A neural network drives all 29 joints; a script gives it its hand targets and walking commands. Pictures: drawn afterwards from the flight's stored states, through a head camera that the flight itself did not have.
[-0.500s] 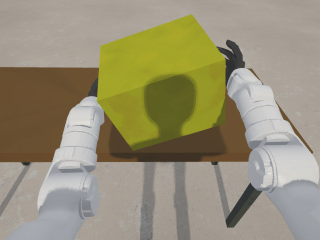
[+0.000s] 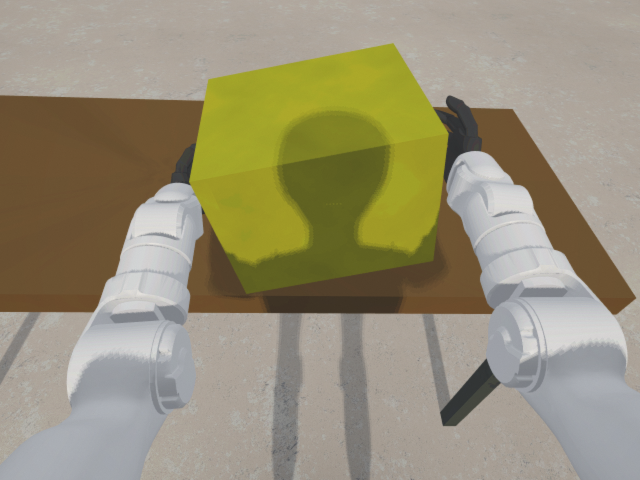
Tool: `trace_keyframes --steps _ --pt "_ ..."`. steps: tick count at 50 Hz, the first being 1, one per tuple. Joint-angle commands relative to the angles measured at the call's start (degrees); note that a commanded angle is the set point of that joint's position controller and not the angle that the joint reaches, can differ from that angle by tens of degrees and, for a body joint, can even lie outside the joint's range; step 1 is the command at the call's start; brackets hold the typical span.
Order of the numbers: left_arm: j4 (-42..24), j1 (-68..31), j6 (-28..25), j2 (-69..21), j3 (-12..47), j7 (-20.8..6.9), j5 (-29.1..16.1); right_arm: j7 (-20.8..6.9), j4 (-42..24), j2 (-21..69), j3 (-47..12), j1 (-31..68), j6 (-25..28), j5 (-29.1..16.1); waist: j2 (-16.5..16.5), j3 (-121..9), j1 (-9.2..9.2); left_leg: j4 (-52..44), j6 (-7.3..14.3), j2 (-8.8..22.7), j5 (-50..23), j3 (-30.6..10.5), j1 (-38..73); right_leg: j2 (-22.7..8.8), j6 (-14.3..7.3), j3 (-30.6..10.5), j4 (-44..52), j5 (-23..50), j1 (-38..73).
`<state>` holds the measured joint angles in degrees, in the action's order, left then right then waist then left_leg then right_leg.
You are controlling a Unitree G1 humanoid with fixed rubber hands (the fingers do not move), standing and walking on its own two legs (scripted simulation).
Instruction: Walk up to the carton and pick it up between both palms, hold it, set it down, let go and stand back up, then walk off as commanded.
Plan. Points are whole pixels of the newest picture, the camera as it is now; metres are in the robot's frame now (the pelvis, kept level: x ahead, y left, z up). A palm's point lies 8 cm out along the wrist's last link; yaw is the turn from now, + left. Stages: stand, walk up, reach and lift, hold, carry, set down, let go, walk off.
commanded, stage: set down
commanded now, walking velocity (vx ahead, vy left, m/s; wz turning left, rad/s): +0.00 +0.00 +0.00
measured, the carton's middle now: (319, 169) +0.48 -0.01 +0.14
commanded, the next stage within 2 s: none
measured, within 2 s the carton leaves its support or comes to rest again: rests again in 1.60 s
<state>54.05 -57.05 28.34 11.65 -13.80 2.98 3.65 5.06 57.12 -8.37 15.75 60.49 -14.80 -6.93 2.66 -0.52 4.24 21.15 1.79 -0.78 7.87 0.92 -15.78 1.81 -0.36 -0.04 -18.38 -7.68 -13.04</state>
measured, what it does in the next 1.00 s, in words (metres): stands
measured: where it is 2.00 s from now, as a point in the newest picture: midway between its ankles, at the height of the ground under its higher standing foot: outside the picture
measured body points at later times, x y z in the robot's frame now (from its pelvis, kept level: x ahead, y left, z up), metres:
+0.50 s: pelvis +0.01 +0.00 +0.00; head +0.02 +0.03 +0.45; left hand +0.47 +0.16 +0.16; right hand +0.45 -0.19 +0.19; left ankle +0.03 +0.09 -0.75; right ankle +0.02 -0.11 -0.75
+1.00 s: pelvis +0.02 +0.00 +0.00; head +0.04 +0.01 +0.45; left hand +0.49 +0.17 +0.15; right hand +0.45 -0.19 +0.15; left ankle +0.03 +0.09 -0.75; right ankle +0.02 -0.11 -0.75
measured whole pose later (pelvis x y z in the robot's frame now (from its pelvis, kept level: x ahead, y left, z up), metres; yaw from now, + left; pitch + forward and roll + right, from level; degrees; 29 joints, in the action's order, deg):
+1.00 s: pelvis +0.02 +0.00 +0.00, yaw +0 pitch +6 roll -1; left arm 66.6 -61.8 14.2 13.6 -20.8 -2.7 5.5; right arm 3.5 51.6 -2.0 26.1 53.5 -10.3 4.9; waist 0.5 -4.9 4.3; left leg 19.5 1.8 -1.1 8.4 1.0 -17.1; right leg 1.5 -0.3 0.0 -16.9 -8.3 -14.6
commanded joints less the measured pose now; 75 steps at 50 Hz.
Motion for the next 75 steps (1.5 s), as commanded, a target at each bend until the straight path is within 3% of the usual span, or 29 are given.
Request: trace_keyframes --steps 1,3,4,5,6,8,11,15,20,25,29,32,34,38,41,43,45,48,51,52,55,57,58,59,62,64,67,70,75 --pt "-52.0 -70.5 -21.4 -42.3 29.5 -4.5 -16.9 -5.0 -34.6 50.9 -25.6 46.2 10.1 -1.0 -13.4 -93.0 2.30 5.6 -6.7 0.0 -40.3 -3.8 31.1 -1.3 4.9 0.7 -5.8 45.5 13.0" --pt "-58.8 -68.9 -22.3 -46.2 32.8 -2.7 -18.9 -5.8 -34.8 50.9 -25.1 42.1 11.4 0.0 -18.2 -92.1 2.42 8.7 -8.2 2.3 -52.4 -6.4 42.9 -0.1 4.1 3.1 -3.9 34.7 -6.2" --pt "-56.6 -66.9 -21.5 -46.3 33.5 -2.2 -18.8 -6.4 -31.8 49.6 -24.1 39.5 11.7 0.6 -19.4 -88.6 1.31 9.4 -8.9 3.5 -53.5 -6.6 44.5 0.1 2.0 3.4 -0.3 27.0 -13.7" --pt "-51.0 -63.6 -20.8 -45.5 33.8 -2.1 -18.6 -6.8 -30.0 48.6 -23.5 36.1 12.0 0.9 -16.4 -85.3 0.54 8.7 -9.2 3.7 -48.7 -5.4 37.3 -0.2 -0.5 2.3 2.6 26.6 -10.2" --pt "-46.8 -61.5 -20.2 -43.5 32.2 -2.4 -17.5 -7.0 -28.1 47.0 -23.3 34.9 11.3 1.4 -12.7 -81.1 1.67 6.5 -8.4 2.7 -41.0 -4.2 31.1 -0.5 0.0 1.9 1.9 28.6 -3.8" --pt "-34.9 -57.4 -18.7 -38.6 25.7 -4.4 -13.6 -6.9 -24.9 44.9 -22.3 35.6 8.8 3.0 -5.9 -70.0 3.39 0.5 -5.3 0.0 -21.2 -2.0 18.8 -1.9 3.8 0.0 -2.0 31.3 9.9" --pt "-21.6 -53.0 -16.6 -34.3 18.8 -7.6 -11.2 -5.8 -22.7 44.2 -22.0 38.2 5.6 2.6 2.6 -50.2 2.82 -4.4 -1.5 -1.2 -7.7 -1.5 7.7 -4.0 6.8 -3.2 -4.5 37.3 21.5" --pt "-11.3 -47.9 -14.2 -28.4 7.8 -11.2 -5.8 -5.1 -14.0 37.5 -16.4 37.3 1.4 2.6 5.7 -25.8 2.61 -8.3 0.2 -1.0 -1.6 -1.8 5.7 -4.5 9.0 -3.5 -3.4 35.4 23.1" --pt "-1.2 -48.0 -13.6 -22.1 -2.5 -14.8 2.1 -6.2 -5.6 33.8 -5.0 34.2 -1.1 8.8 1.9 -16.4 1.43 -10.0 -0.1 -0.6 4.7 0.3 7.0 -4.4 6.5 -1.8 0.3 16.8 19.6" --pt "-12.8 -58.9 -18.5 -29.2 10.7 -12.1 -2.2 -8.0 -12.8 37.6 -3.9 37.0 4.9 12.5 -7.3 -44.8 3.80 -5.8 -3.7 0.3 -6.6 0.2 19.0 -2.2 3.8 1.5 0.0 17.6 15.9" --pt "-27.9 -66.8 -25.2 -35.9 23.0 -7.3 -9.2 -8.6 -21.7 43.1 -11.4 40.4 11.8 11.1 -15.2 -79.7 2.98 2.0 -7.0 0.7 -26.3 -1.8 28.0 -1.3 3.0 2.4 -2.0 26.0 7.3" --pt "-35.1 -65.1 -28.1 -41.2 27.6 -4.4 -12.4 -9.7 -20.1 44.9 -12.7 37.2 15.3 12.7 -21.4 -84.0 2.21 7.8 -9.4 3.6 -46.3 -5.3 41.9 -0.5 1.3 4.5 -0.1 18.5 -15.2" --pt "-25.0 -59.8 -27.2 -40.2 26.0 -4.5 -11.1 -9.7 -17.0 42.8 -11.0 35.7 16.1 12.8 -18.0 -72.5 0.54 7.2 -9.6 4.0 -41.6 -3.5 32.7 -1.2 -1.2 3.0 3.5 17.8 -13.0" --pt "-8.8 -54.2 -24.0 -34.0 16.7 -8.4 -6.1 -8.6 -15.3 38.5 -11.0 39.3 11.6 11.5 -6.6 -45.1 1.77 0.7 -5.4 0.9 -21.5 -0.6 16.8 -2.6 3.9 0.5 -2.1 28.6 9.4" --pt "3.2 -45.0 -20.5 -26.7 2.6 -12.7 -0.9 -7.8 -10.7 35.2 -8.4 35.9 6.5 12.8 4.0 -22.7 1.02 -6.3 -0.7 -0.5 -3.4 1.1 3.6 -5.1 7.2 -2.0 -3.9 34.7 25.0" --pt "7.4 -39.9 -19.4 -22.5 -4.8 -14.8 2.8 -7.4 -8.7 33.5 -6.1 32.8 4.2 14.3 6.3 -16.4 0.17 -9.0 0.6 -0.5 0.4 1.0 1.2 -5.9 8.5 -1.9 -4.1 35.7 27.5" --pt "8.6 -38.1 -18.3 -21.7 -7.4 -16.2 5.5 -7.2 -8.7 32.9 -3.5 31.2 3.0 15.7 5.0 -15.9 0.26 -10.0 0.4 -0.3 0.8 1.3 1.9 -5.6 7.9 -1.2 -3.4 32.0 26.6" --pt "3.8 -42.6 -19.2 -22.3 -3.3 -16.2 5.3 -7.7 -14.7 33.2 -0.4 31.6 4.4 18.4 -0.3 -28.5 1.25 -8.6 -1.2 0.1 -3.3 1.8 7.9 -4.5 6.2 -0.2 -2.7 28.2 24.4" --pt "-6.4 -53.9 -23.5 -28.8 8.8 -13.4 -0.6 -8.5 -20.2 36.8 -2.5 36.1 9.1 18.6 -5.7 -51.0 3.37 -4.9 -3.6 0.5 -10.6 0.6 14.0 -3.6 5.2 1.4 -3.1 28.6 19.4" --pt "-9.8 -56.4 -25.4 -31.8 12.4 -12.1 -2.3 -9.0 -21.7 38.9 -4.3 38.5 11.2 18.1 -7.0 -60.0 2.61 -3.3 -4.2 0.6 -13.8 0.3 15.7 -3.1 4.8 1.9 -3.0 27.0 16.7" --pt "-21.4 -57.6 -31.5 -40.5 22.7 -7.7 -9.3 -10.7 -23.8 45.7 -9.8 39.2 17.2 17.8 -14.1 -84.7 0.97 4.1 -6.0 2.3 -33.4 -2.8 30.5 -1.7 3.5 4.3 -2.1 22.4 -5.1" --pt "-24.7 -54.5 -33.2 -40.3 24.4 -5.7 -10.8 -11.3 -20.9 44.5 -12.1 33.6 19.3 18.3 -16.9 -86.6 -0.53 8.1 -7.4 3.6 -45.9 -4.1 38.4 -1.0 1.6 5.1 -0.1 19.3 -17.7" --pt "-18.8 -52.2 -32.8 -39.1 23.0 -5.5 -10.1 -11.4 -18.6 44.1 -11.7 32.0 19.5 18.6 -14.9 -80.9 -2.65 8.4 -7.7 4.0 -45.6 -3.0 33.5 -1.4 -0.5 3.7 2.4 19.4 -17.0" --pt "-14.2 -50.4 -32.7 -34.6 21.2 -5.4 -9.4 -10.7 -17.1 40.8 -11.0 30.3 19.1 17.7 -13.2 -77.4 -2.43 8.5 -7.4 3.3 -43.6 -1.8 29.6 -2.0 -0.4 2.6 2.1 23.8 -13.2" --pt "-5.2 -43.1 -31.0 3.9 5.2 -2.9 -6.9 -3.8 -14.1 5.2 -3.5 24.0 15.7 10.2 -8.6 -59.6 -1.08 7.0 -6.0 1.6 -36.1 0.3 18.9 -3.1 3.4 0.0 -5.5 39.0 5.9" --pt "0.0 -41.2 -27.6 9.3 2.3 -3.1 -7.1 -0.8 -12.1 -1.7 -2.8 24.9 12.9 6.9 -4.1 -37.7 -0.15 1.8 -4.1 1.6 -23.0 1.1 9.8 -3.7 4.5 -1.3 -6.1 41.1 15.4" --pt "7.7 -39.8 -24.0 2.2 5.4 -4.4 -8.9 1.6 -5.3 4.6 -6.3 28.3 8.9 4.7 0.6 -17.2 1.46 -2.2 -1.5 2.3 -11.1 0.7 4.2 -3.7 5.7 -1.6 -5.6 35.8 16.2" --pt "13.5 -36.2 -21.7 0.3 4.1 -5.4 -6.7 3.6 -0.7 4.2 -2.9 26.2 6.6 6.2 0.8 -11.1 3.39 -5.5 -1.0 3.1 -0.8 0.6 5.8 -3.3 4.5 -0.8 -0.7 20.0 10.8" --pt "-0.1 -42.7 -23.7 -8.0 5.6 -4.1 -5.1 2.6 -13.2 13.3 4.5 30.4 10.1 11.6 -7.5 -47.3 2.30 -1.8 -3.9 3.0 -10.9 1.0 16.1 -2.7 3.2 2.9 1.5 12.7 1.6"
